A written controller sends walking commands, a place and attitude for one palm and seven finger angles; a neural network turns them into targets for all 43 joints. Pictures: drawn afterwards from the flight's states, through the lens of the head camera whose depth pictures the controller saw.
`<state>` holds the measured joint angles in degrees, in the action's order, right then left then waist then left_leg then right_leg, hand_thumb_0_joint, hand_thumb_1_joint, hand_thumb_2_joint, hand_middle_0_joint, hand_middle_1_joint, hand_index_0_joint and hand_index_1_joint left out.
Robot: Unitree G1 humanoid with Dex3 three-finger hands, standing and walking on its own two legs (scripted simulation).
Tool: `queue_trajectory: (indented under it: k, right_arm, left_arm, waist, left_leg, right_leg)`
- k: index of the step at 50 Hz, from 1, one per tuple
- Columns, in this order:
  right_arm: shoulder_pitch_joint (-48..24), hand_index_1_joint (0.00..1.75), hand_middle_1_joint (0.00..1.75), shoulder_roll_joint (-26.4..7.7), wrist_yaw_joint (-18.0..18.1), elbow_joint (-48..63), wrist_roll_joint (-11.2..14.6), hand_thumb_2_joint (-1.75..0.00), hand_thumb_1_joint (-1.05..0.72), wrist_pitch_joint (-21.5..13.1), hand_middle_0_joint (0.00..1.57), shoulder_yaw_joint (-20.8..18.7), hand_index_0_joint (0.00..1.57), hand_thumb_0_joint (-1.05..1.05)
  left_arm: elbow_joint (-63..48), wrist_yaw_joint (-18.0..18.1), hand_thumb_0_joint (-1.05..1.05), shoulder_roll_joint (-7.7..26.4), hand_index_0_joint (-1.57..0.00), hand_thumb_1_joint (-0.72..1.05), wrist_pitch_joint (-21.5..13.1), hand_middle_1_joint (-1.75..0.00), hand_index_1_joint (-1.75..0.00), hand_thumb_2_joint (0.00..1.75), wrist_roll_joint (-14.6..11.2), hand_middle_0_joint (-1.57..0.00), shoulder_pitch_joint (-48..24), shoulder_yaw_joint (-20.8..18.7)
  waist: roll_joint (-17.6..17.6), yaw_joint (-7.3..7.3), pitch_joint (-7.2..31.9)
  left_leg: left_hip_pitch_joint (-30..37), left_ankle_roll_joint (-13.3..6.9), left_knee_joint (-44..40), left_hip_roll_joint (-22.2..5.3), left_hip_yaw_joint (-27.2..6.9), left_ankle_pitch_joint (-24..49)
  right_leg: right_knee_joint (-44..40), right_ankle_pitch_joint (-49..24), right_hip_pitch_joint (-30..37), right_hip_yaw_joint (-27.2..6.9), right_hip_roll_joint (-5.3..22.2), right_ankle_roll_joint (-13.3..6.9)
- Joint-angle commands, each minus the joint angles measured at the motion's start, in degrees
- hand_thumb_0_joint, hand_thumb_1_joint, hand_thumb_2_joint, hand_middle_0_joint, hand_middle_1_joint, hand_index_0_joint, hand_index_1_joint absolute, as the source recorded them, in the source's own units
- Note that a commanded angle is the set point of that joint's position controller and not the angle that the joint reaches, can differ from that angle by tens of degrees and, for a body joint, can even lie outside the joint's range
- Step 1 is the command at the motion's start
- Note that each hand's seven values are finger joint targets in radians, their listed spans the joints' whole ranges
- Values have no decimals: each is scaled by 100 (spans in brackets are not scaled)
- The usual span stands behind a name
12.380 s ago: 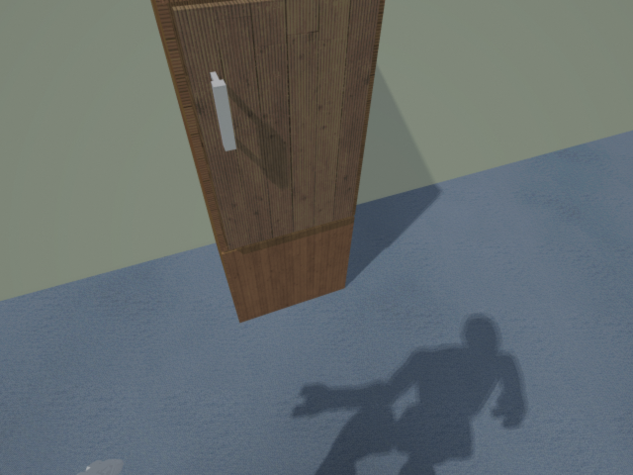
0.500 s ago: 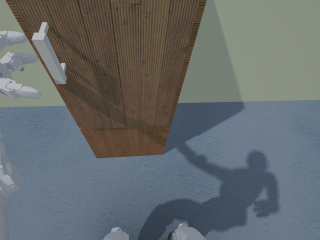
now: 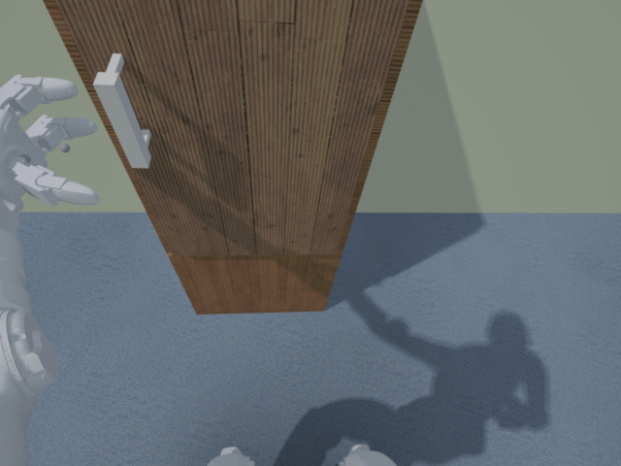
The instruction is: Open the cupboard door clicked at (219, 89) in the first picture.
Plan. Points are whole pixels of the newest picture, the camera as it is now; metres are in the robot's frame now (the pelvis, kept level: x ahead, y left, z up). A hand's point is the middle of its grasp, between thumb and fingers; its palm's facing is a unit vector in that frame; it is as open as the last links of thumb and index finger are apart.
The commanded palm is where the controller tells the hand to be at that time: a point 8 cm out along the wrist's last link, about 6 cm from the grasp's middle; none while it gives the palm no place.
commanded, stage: move the hooked fingers beside the handle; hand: left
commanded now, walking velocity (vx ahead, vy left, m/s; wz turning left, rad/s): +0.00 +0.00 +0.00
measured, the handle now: (129, 114) +0.53 +0.22 +0.12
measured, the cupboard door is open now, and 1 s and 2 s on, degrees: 0 0 0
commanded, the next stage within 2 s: slide the fingers in behind the handle in 0.26 s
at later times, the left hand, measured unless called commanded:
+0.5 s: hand (77, 144) +0.47 +0.27 +0.13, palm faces +0.01 -1.00 +0.00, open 14.0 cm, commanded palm +0.45 +0.31 +0.12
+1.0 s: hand (107, 143) +0.47 +0.23 +0.13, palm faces +0.00 -1.00 +0.00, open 14.0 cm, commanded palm +0.45 +0.28 +0.12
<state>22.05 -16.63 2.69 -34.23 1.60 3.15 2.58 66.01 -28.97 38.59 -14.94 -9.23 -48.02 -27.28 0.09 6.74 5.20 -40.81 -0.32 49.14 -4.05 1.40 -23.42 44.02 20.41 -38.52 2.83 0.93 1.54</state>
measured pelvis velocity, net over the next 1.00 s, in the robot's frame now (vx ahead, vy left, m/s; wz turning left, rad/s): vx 0.00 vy -0.01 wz -0.01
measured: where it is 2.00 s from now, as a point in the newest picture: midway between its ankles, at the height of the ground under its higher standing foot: outside the picture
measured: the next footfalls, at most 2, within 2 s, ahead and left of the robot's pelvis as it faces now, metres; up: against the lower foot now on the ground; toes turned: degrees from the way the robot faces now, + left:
none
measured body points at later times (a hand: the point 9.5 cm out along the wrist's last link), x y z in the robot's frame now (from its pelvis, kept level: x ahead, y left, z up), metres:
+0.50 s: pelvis -0.01 -0.01 +0.00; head +0.09 +0.02 +0.44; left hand +0.46 +0.32 +0.13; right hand +0.00 -0.28 -0.10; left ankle +0.00 +0.11 -0.70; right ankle +0.00 -0.14 -0.70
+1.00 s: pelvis +0.00 -0.01 +0.00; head +0.08 +0.01 +0.44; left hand +0.46 +0.29 +0.13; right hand +0.03 -0.28 -0.11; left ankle +0.00 +0.11 -0.70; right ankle +0.00 -0.14 -0.70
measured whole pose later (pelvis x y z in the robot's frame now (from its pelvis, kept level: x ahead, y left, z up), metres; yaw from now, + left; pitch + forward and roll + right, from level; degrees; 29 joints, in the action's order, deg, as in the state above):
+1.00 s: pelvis +0.00 -0.01 +0.00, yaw +0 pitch +15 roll -2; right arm 22.6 -16.1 2.2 -34.5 1.3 2.7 2.2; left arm 63.4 -23.5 33.6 -16.2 -9.1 -47.4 -24.6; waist 0.7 6.9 5.3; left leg -40.1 0.3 48.5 -4.3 1.6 -23.1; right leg 44.4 20.5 -38.5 2.5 0.5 1.0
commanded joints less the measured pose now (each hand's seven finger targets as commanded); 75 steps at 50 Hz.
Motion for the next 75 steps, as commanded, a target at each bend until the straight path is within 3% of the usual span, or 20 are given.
queue_trajectory:
  k: [1,3,11,13,17,21,23,28,34,38,44,47,51,53,56,59,66,68,72,75]
  right_arm:
    - [723,30,30,-1057,130,371,-25,-90,-90,-147,20,-398,20,0]
    - [700,30,30,-1068,142,344,-13,-90,-90,-146,20,-377,20,0]
    - [757,30,30,-1070,137,376,-30,-90,-90,-174,20,-361,20,0]
    - [771,30,30,-1092,142,389,-14,-90,-90,-149,20,-367,20,0]
    - [793,30,30,-1061,118,418,-17,-90,-90,-125,20,-398,20,0]
    - [804,30,30,-1074,149,367,-8,-90,-90,-107,20,-376,20,0]
    - [836,30,30,-1092,161,314,-21,-90,-90,-116,20,-391,20,0]
    - [843,30,30,-1032,106,287,-49,-90,-90,-135,20,-414,20,0]
    - [805,30,30,-1015,84,377,-45,-90,-90,-122,20,-404,20,0]
    - [771,30,30,-1003,80,392,-28,-90,-90,-117,20,-413,20,0]
    - [743,30,30,-971,68,383,-31,-90,-90,-145,20,-415,20,0]
    - [702,30,30,-926,42,386,-34,-90,-90,-163,20,-437,20,0]
    - [689,30,30,-957,66,337,-30,-90,-90,-159,20,-411,20,0]
    - [678,30,30,-938,61,327,-39,-90,-90,-183,20,-419,20,0]
    - [711,30,30,-931,59,325,-60,-90,-90,-205,20,-412,20,0]
    - [665,30,30,-896,45,296,-50,-90,-90,-217,20,-407,20,0]
    - [720,30,30,-909,30,306,-66,-90,-90,-224,20,-418,20,0]
    - [732,30,30,-908,19,299,-75,-90,-90,-236,20,-438,20,0]
    - [747,30,30,-856,-38,297,-87,-90,-90,-256,20,-465,20,0]
    - [743,30,30,-862,-50,219,-80,-90,-90,-252,20,-475,20,0]
  left_arm:
    - [-1299,93,0,1722,-30,-50,-444,-120,-120,30,-118,-30,-2629,-175]
    - [-1116,125,0,1779,-30,-50,-443,-120,-120,30,-60,-30,-2737,-152]
    - [-976,97,0,1853,-30,-50,-449,-120,-120,30,-51,-30,-2654,-206]
    - [-951,72,0,2085,-30,-50,-418,-120,-120,30,-34,-30,-2594,-354]
    - [-1196,27,0,1907,-30,-50,-454,-120,-120,30,-65,-30,-2455,-273]
    - [-979,24,0,1664,-30,-50,-388,-120,-120,30,-138,-30,-2608,-75]
    - [-1168,81,0,1812,-30,-50,-404,-120,-120,30,-57,-30,-2871,-110]
    - [-1326,197,0,1510,-30,-50,-482,-120,-120,30,-113,-30,-2669,-58]
    - [-1251,435,0,1773,-30,-50,-417,-120,-120,30,23,-30,-2423,-279]
    - [-1359,483,0,1694,-30,-50,-486,-120,-120,30,0,-30,-2521,-233]
    - [-1393,483,0,1268,-30,-50,-491,-120,-120,30,-71,-30,-2499,10]
    - [-1662,506,0,929,-30,-50,-529,-120,-120,30,-108,-30,-2409,195]
    - [-1325,612,0,941,-30,-50,-395,-120,-120,30,-133,-30,-2502,180]
    - [-1509,691,0,985,-30,-50,-420,-120,-120,30,-32,-30,-2680,193]
    - [-1532,784,0,1061,-30,-50,-518,-120,-120,30,-53,-30,-2698,84]
    - [-1453,796,0,847,-30,-50,-536,-120,-120,30,17,-30,-2716,273]
    - [-1352,920,0,745,-30,-50,-459,-120,-120,30,6,-30,-2700,275]
    - [-1563,979,0,778,-30,-50,-500,-120,-120,30,56,-30,-2855,265]
    - [-1798,1067,0,360,-30,-50,-590,-120,-120,30,36,-30,-2720,481]
    - [-1693,1140,0,223,-30,-50,-526,-120,-120,30,9,-30,-2795,547]
  waist:
    - [858,99,2103]
    - [794,170,1991]
    - [788,120,2213]
    - [795,72,2320]
    - [1024,28,2433]
    - [603,187,1920]
    - [957,194,2110]
    - [964,128,2364]
    - [847,-10,2253]
    - [746,66,2240]
    - [693,85,2253]
    - [1002,63,2426]
    - [376,142,1863]
    - [749,133,2114]
    - [500,124,2199]
    - [817,146,2156]
    - [487,151,2075]
    - [695,134,2333]
    - [823,112,2512]
    - [656,167,2229]
  left_leg:
    - [1795,-81,-543,225,-271,2122]
    - [1695,-83,-539,217,-280,1971]
    - [1644,-97,-480,233,-250,2026]
    - [1562,-108,-477,245,-217,2043]
    - [1780,-88,-455,242,-206,2305]
    - [1381,-139,-539,242,-205,1756]
    - [1556,-120,-539,238,-232,1758]
    - [1824,-91,-502,220,-247,2093]
    - [1529,-105,-554,254,-188,1979]
    - [1541,-120,-532,243,-151,2039]
    - [1620,-115,-560,249,-150,2023]
    - [1980,-78,-524,227,-181,2347]
    - [1433,-134,-611,253,-162,1820]
    - [1610,-116,-593,265,-150,1885]
    - [1576,-132,-559,266,-164,1991]
    - [1684,-93,-555,258,-162,2015]
    - [1510,-119,-579,259,-163,1886]
    - [1675,-92,-579,252,-186,1964]
    - [2009,-62,-536,228,-210,2404]
    - [1892,-64,-588,221,-218,2137]
  right_leg:
    - [-303,-1649,493,1,-353,-265]
    - [-320,-1561,393,-10,-342,-235]
    - [-275,-1666,552,-36,-346,-241]
    - [-262,-1785,690,-67,-335,-220]
    - [-243,-1912,649,-47,-351,-233]
    - [-356,-1576,560,-44,-361,-223]
    - [-350,-1499,459,-65,-339,-222]
    - [-314,-1673,508,-22,-362,-234]
    - [-310,-1749,786,-51,-337,-232]
    - [-311,-1920,842,-83,-346,-211]
    - [-327,-1915,856,-71,-345,-213]
    - [-296,-1985,705,-37,-349,-236]
    - [-398,-1787,807,-50,-334,-218]
    - [-366,-1818,765,-79,-311,-214]
    - [-343,-1943,939,-86,-329,-216]
    - [-322,-1893,749,-69,-320,-225]
    - [-335,-1830,826,-56,-327,-217]
    - [-301,-1838,797,-55,-317,-212]
    - [-259,-2036,745,-20,-348,-231]
    - [-325,-1847,668,13,-352,-227]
